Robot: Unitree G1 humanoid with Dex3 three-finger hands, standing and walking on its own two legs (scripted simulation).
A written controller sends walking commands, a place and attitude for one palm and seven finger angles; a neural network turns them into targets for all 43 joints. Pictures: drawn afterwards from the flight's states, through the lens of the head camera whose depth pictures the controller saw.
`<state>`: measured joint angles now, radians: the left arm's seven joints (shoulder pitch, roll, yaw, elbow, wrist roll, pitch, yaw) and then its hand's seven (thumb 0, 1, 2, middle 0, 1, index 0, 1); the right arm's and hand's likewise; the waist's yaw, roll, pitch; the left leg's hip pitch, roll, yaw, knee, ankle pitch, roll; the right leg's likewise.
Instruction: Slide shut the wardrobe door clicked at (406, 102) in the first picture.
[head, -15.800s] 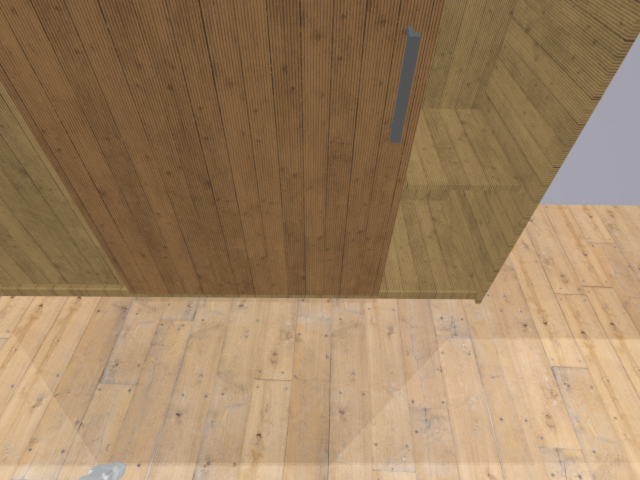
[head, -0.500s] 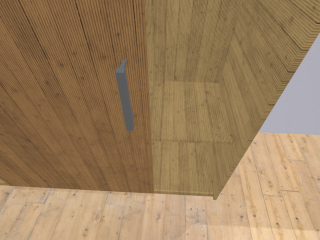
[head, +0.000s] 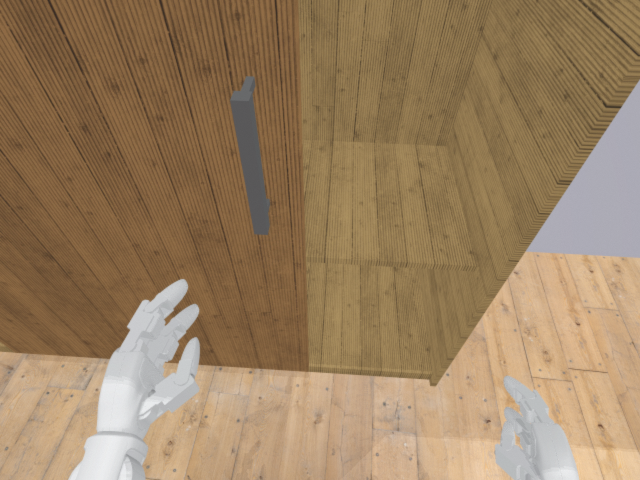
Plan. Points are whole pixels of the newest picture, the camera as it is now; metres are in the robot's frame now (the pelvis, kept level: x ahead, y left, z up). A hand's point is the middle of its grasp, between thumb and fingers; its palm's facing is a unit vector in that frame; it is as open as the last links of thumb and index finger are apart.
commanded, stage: raise the hand with hooked fingers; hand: left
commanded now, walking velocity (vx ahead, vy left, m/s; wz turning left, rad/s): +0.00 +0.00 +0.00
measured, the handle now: (256, 163) +0.50 +0.10 +0.13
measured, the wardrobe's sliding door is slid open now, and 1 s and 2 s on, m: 0.38 0.38 0.38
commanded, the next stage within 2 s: move the hooked fingers beside the handle in 1.80 s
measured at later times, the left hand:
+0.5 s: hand (121, 394) +0.21 +0.22 +0.05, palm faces -0.01 -1.00 -0.08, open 10.9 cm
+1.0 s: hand (45, 339) +0.24 +0.28 +0.12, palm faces +0.03 -1.00 -0.09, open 13.6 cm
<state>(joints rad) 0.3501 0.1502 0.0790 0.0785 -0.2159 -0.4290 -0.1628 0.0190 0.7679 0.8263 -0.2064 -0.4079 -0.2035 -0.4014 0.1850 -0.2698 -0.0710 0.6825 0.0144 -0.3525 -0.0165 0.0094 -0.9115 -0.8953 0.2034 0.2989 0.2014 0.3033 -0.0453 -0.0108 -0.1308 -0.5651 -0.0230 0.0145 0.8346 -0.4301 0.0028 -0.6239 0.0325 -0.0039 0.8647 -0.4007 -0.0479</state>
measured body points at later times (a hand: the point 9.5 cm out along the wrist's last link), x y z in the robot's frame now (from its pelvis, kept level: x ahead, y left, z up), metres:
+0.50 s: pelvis -0.01 +0.01 -0.01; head +0.04 +0.01 +0.43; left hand +0.21 +0.27 +0.06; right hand +0.16 -0.21 -0.10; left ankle -0.01 +0.12 -0.70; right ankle +0.01 -0.09 -0.70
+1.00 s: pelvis +0.01 +0.02 +0.02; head +0.03 +0.03 +0.47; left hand +0.23 +0.33 +0.13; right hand +0.21 -0.20 -0.04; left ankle -0.01 +0.12 -0.70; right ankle +0.01 -0.09 -0.70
